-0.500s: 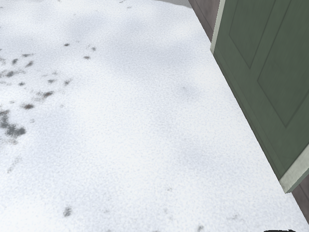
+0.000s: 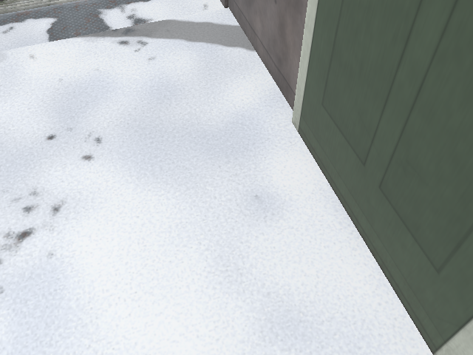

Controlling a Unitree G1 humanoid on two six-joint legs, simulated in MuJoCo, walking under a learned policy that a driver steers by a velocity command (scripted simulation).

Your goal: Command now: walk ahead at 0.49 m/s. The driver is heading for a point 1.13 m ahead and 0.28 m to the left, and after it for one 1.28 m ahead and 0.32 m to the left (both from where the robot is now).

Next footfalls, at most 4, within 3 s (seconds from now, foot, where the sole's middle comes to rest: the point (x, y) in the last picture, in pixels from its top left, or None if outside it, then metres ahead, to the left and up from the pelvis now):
0.04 right None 0.19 -0.09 -0.77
0.58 left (196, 333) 0.52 0.11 -0.77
1.14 right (249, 245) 0.79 -0.06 -0.77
1.64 left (153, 192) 1.02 0.26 -0.77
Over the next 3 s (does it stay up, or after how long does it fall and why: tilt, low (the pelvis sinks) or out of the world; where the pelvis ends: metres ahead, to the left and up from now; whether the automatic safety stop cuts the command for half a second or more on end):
stays up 1.22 0.38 0.01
